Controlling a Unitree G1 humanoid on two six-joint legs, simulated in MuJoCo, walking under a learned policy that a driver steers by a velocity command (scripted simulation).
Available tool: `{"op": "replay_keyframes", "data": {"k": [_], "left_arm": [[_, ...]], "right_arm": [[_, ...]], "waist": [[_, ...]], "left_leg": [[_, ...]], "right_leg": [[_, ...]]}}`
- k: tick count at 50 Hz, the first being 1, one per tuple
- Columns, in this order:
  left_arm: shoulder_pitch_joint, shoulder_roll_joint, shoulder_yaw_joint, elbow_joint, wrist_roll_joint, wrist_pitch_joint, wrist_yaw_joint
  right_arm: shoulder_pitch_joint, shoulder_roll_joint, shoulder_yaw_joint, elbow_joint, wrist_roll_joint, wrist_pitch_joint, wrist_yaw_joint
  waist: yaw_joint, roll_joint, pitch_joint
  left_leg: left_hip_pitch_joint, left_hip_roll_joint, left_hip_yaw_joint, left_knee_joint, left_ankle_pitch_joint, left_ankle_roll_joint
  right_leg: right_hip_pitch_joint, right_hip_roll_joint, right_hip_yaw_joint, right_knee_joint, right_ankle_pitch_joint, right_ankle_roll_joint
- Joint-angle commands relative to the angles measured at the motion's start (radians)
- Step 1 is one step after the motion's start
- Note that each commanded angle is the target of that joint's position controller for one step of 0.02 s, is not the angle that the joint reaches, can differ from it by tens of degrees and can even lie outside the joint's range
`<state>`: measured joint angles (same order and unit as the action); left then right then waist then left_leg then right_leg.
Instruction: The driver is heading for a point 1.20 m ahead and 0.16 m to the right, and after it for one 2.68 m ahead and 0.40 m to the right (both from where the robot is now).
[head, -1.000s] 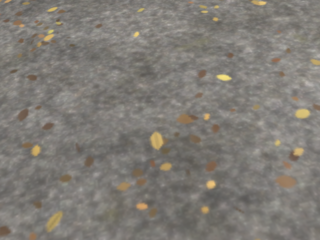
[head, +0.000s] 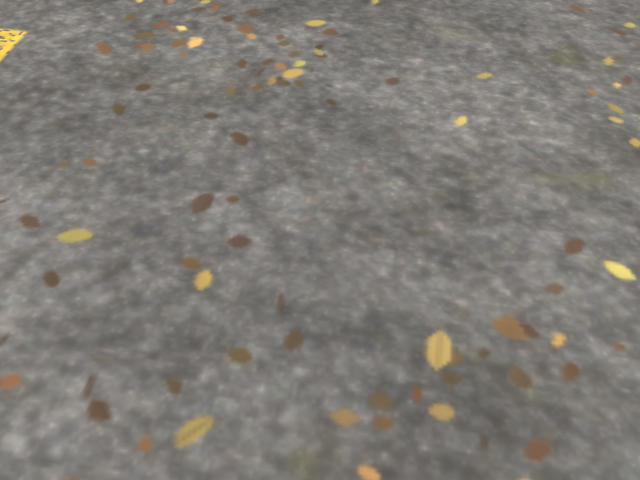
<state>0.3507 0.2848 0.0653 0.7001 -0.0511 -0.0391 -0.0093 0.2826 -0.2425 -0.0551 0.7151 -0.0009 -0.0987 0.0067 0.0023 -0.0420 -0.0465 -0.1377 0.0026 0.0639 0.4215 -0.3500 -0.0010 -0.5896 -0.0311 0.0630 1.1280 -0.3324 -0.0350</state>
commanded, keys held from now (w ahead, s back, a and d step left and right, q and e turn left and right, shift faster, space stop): w+e+shift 0.34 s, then w+q+shift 0.66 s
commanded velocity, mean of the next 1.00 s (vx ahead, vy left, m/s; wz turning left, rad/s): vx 0.94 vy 0.00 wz -0.04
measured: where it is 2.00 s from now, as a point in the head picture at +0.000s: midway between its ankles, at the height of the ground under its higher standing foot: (391, 139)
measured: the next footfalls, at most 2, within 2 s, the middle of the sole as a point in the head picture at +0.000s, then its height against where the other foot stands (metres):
right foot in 0.32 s outside the picture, level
left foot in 0.80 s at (412, 345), level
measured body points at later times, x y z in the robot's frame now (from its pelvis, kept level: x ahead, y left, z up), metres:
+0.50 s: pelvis +0.33 -0.12 -0.01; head +0.35 -0.13 +0.44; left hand +0.50 +0.11 -0.12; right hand +0.39 -0.42 -0.10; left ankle +0.40 +0.06 -0.62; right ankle +0.32 -0.16 -0.74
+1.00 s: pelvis +0.78 -0.23 +0.00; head +0.79 -0.24 +0.44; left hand +1.02 -0.02 -0.05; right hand +0.77 -0.49 -0.14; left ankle +0.79 -0.20 -0.74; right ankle +0.81 -0.43 -0.64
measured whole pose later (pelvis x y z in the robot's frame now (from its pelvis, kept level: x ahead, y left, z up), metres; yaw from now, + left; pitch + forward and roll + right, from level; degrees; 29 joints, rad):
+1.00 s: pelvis +0.78 -0.23 +0.00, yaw -1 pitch -1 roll +1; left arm 0.09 0.23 -0.03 0.58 0.01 -0.15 0.00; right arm 0.48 -0.25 -0.04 0.77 0.01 -0.07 0.03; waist -0.06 0.00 0.04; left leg -0.22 -0.22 -0.08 0.47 -0.22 0.18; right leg -0.61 -0.05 0.20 1.21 -0.29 -0.01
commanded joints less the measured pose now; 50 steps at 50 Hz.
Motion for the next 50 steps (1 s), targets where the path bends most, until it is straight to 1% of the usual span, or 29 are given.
{"op": "replay_keyframes", "data": {"k": [1, 6, 10, 12, 14, 15, 16, 17, 18, 19, 20, 21, 22, 23, 26, 29, 32, 35, 37, 39, 40, 41, 42, 43, 44, 45, 46, 48, 50], "left_arm": [[-0.138, 0.064, 0.01, -0.117, 0.008, -0.013, -0.015], [-0.233, 0.038, -0.008, -0.145, 0.014, 0.003, -0.024], [-0.356, 0.008, -0.027, -0.182, 0.007, -0.011, -0.066], [-0.341, 0.052, -0.009, -0.192, -0.003, -0.011, -0.072], [-0.105, 0.151, 0.038, -0.152, -0.016, 0.007, -0.068], [0.134, 0.244, 0.085, -0.088, -0.011, 0.021, -0.057], [0.241, 0.28, 0.102, -0.028, -0.013, 0.04, -0.034], [0.131, 0.35, 0.097, -0.071, 0.01, 0.019, -0.031], [0.148, 0.23, 0.068, -0.096, 0.029, -0.003, -0.031], [0.161, 0.182, 0.055, -0.064, 0.045, -0.024, -0.032], [0.081, 0.166, 0.044, -0.065, 0.045, -0.042, -0.037], [-0.014, 0.122, 0.028, -0.074, 0.055, -0.053, -0.036], [-0.079, 0.094, 0.015, -0.084, 0.072, -0.059, -0.033], [-0.101, 0.073, 0.009, -0.076, 0.069, -0.063, -0.032], [-0.063, 0.079, 0.006, -0.026, 0.057, -0.091, -0.028], [-0.013, 0.074, 0.0, -0.001, 0.066, -0.109, -0.01], [0.037, 0.098, -0.004, 0.029, 0.065, -0.117, 0.015], [0.048, 0.137, -0.002, 0.054, 0.073, -0.098, 0.036], [0.034, 0.185, 0.011, 0.051, 0.088, -0.065, 0.064], [-0.076, 0.226, 0.029, 0.017, 0.104, -0.036, 0.086], [-0.22, 0.243, 0.036, -0.023, 0.095, -0.036, 0.078], [-0.234, 0.009, -0.028, -0.051, 0.108, -0.071, 0.031], [-0.069, -0.071, -0.066, -0.121, 0.027, -0.109, 0.002], [-0.136, 0.047, -0.059, -0.145, 0.013, -0.145, -0.018], [-0.197, 0.086, -0.048, -0.171, 0.01, -0.158, -0.025], [-0.188, 0.076, -0.05, -0.164, 0.032, -0.154, -0.022], [-0.179, 0.071, -0.05, -0.155, 0.058, -0.143, -0.012], [-0.153, 0.103, -0.037, -0.139, 0.064, -0.114, 0.011], [-0.24, 0.093, -0.043, -0.176, 0.081, -0.101, 0.028]], "right_arm": [[0.034, -0.107, -0.031, -0.028, -0.01, -0.016, -0.003], [0.032, -0.119, -0.028, 0.014, -0.023, -0.022, -0.016], [0.083, -0.185, -0.036, 0.051, -0.01, -0.009, -0.023], [0.095, -0.257, -0.049, 0.056, -0.011, 0.011, -0.03], [0.045, -0.317, -0.064, 0.033, -0.006, 0.036, -0.033], [0.005, -0.322, -0.066, 0.008, 0.007, 0.033, -0.029], [0.018, -0.225, -0.04, 0.0, 0.003, 0.01, -0.028], [0.129, -0.053, 0.017, -0.09, 0.006, -0.037, -0.012], [0.03, -0.153, 0.012, -0.106, 0.032, -0.084, -0.007], [-0.049, -0.184, 0.002, -0.117, 0.076, -0.089, -0.009], [-0.057, -0.163, 0.01, -0.114, 0.072, -0.082, -0.019], [-0.029, -0.148, 0.011, -0.088, 0.054, -0.064, -0.022], [0.039, -0.147, 0.008, -0.057, 0.054, -0.036, -0.014], [0.067, -0.148, 0.004, -0.035, 0.053, -0.008, -0.011], [-0.01, -0.104, 0.016, -0.046, 0.037, 0.04, -0.013], [-0.148, -0.109, 0.015, -0.079, 0.035, 0.022, -0.007], [-0.23, -0.085, 0.02, -0.094, 0.038, -0.008, 0.026], [-0.254, -0.1, 0.01, -0.109, 0.049, -0.026, 0.065], [-0.192, -0.138, -0.01, -0.111, 0.055, -0.016, 0.077], [0.139, -0.228, -0.053, -0.042, 0.063, 0.024, 0.064], [0.444, -0.277, -0.075, 0.035, 0.056, 0.045, 0.044], [0.498, -0.224, -0.041, 0.108, 0.038, 0.058, 0.033], [0.34, -0.196, -0.027, 0.039, -0.011, 0.032, 0.034], [0.297, -0.153, -0.03, -0.014, -0.01, 0.03, 0.028], [0.236, -0.15, -0.03, -0.032, -0.007, 0.019, 0.027], [0.146, -0.165, -0.033, -0.058, -0.002, 0.007, 0.032], [0.078, -0.179, -0.035, -0.08, -0.001, -0.003, 0.031], [0.025, -0.162, -0.031, -0.092, 0.007, -0.002, 0.021], [0.04, -0.139, -0.022, -0.078, 0.028, -0.002, 0.003]], "waist": [[-0.046, 0.157, 0.136], [-0.034, 0.121, 0.227], [-0.054, 0.085, 0.255], [-0.004, 0.156, 0.176], [0.15, 0.243, 0.02], [0.265, 0.214, -0.097], [0.266, 0.053, -0.094], [0.062, -0.297, -0.206], [0.151, -0.118, -0.338], [0.141, -0.015, -0.167], [0.071, 0.128, -0.044], [0.017, 0.131, 0.004], [-0.034, 0.072, 0.039], [-0.051, 0.033, 0.07], [-0.032, 0.014, 0.161], [0.036, 0.015, 0.197], [0.075, 0.036, 0.181], [0.063, -0.009, 0.155], [0.001, -0.083, 0.073], [-0.19, -0.131, -0.056], [-0.358, -0.064, -0.122], [-0.279, 0.341, -0.051], [-0.091, 0.491, -0.168], [-0.143, 0.246, -0.183], [-0.086, 0.039, -0.081], [-0.009, -0.097, 0.007], [0.029, -0.119, 0.057], [0.064, -0.077, 0.116], [0.033, -0.038, 0.16]], "left_leg": [[0.208, 0.298, -0.235, -0.262, -0.006, 0.121], [0.043, 0.217, 0.065, -0.334, 0.239, 0.089], [0.121, 0.231, 0.183, -0.326, 0.565, 0.057], [0.226, 0.256, 0.204, -0.187, 1.173, 0.054], [0.244, 0.288, 0.203, 0.145, 1.546, 0.066], [0.096, 0.265, 0.182, 0.422, 1.477, 0.062], [-0.229, 0.139, 0.148, 0.803, 0.611, 0.017], [-0.643, -0.059, -0.024, 1.204, -0.211, -0.019], [-0.688, -0.008, -0.226, 1.186, -0.104, 0.036], [-0.701, 0.028, -0.203, 1.125, -0.036, 0.062], [-0.655, 0.081, -0.194, 1.036, 0.015, 0.068], [-0.592, 0.13, -0.192, 0.983, 0.059, 0.066], [-0.525, 0.171, -0.195, 0.962, 0.102, 0.064], [-0.497, 0.192, -0.183, 0.94, 0.123, 0.055], [-0.562, 0.191, -0.157, 0.843, 0.258, 0.024], [-0.582, 0.122, -0.121, 0.577, 0.479, 0.013], [-0.522, 0.065, -0.04, 0.341, 0.678, 0.033], [-0.511, -0.019, 0.042, 0.193, 0.657, 0.076], [-0.432, -0.091, 0.12, 0.198, 0.546, 0.1], [-0.133, -0.114, 0.105, 0.281, 0.378, 0.147], [0.179, -0.038, -0.03, 0.222, 0.41, 0.212], [0.392, -0.003, -0.112, 0.314, 0.379, 0.244], [0.535, 0.15, -0.684, 0.151, -0.067, 0.444], [0.508, 0.216, -0.891, -0.118, -0.36, 0.439], [0.351, 0.221, -0.909, -0.207, -0.395, 0.385], [0.156, 0.201, -0.881, -0.228, -0.341, 0.375], [0.013, 0.148, -0.83, -0.235, -0.254, 0.382], [-0.147, 0.067, -0.67, -0.247, -0.081, 0.369], [-0.278, 0.008, -0.532, -0.243, 0.083, 0.347]], "right_leg": [[-0.472, -0.1, 0.063, 0.176, 0.131, 0.016], [-0.35, -0.088, -0.032, 0.026, 0.343, 0.035], [-0.198, -0.053, -0.163, -0.268, 0.363, -0.053], [-0.064, 0.035, -0.248, -0.296, 0.275, -0.1], [0.218, 0.106, -0.266, -0.283, 0.133, -0.148], [0.574, 0.13, -0.219, -0.374, 0.161, -0.193], [0.881, 0.073, -0.048, -0.426, 0.152, -0.217], [1.111, -0.169, 0.592, -0.62, -0.184, -0.431], [1.095, -0.242, 0.808, -0.83, -0.431, -0.401], [0.928, -0.254, 0.753, -0.908, -0.394, -0.335], [0.723, -0.243, 0.649, -0.913, -0.279, -0.3], [0.572, -0.204, 0.517, -0.895, -0.185, -0.281], [0.442, -0.163, 0.396, -0.899, -0.133, -0.26], [0.353, -0.138, 0.307, -0.917, -0.084, -0.244], [0.234, -0.082, 0.073, -0.969, 0.121, -0.171], [0.271, -0.025, -0.099, -1.005, 0.338, -0.079], [0.393, -0.042, -0.168, -1.036, 0.504, -0.001], [0.618, -0.077, -0.217, -0.971, 0.904, 0.056], [0.755, -0.115, -0.238, -0.802, 1.362, 0.081], [0.704, -0.155, -0.225, -0.423, 1.673, 0.081], [0.499, -0.112, -0.221, 0.001, 1.509, 0.072], [0.062, 0.102, -0.176, 0.514, -0.065, 0.058], [-0.287, 0.162, 0.042, 0.726, -0.321, 0.057], [-0.33, 0.121, 0.112, 0.61, -0.167, -0.015], [-0.29, 0.078, 0.111, 0.446, -0.06, -0.056], [-0.216, 0.043, 0.11, 0.331, -0.003, -0.052], [-0.151, 0.021, 0.126, 0.255, 0.018, -0.029], [-0.077, -0.022, 0.113, 0.119, 0.044, 0.023], [-0.015, -0.035, 0.06, -0.099, 0.109, 0.068]]}}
